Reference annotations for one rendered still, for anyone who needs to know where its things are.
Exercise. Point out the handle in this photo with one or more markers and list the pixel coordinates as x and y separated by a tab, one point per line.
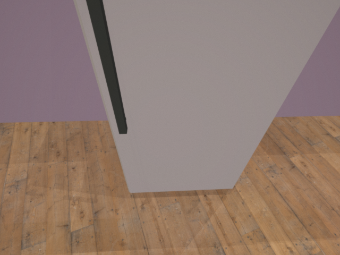
100	28

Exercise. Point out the fridge door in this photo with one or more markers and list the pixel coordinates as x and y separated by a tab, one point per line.
201	81

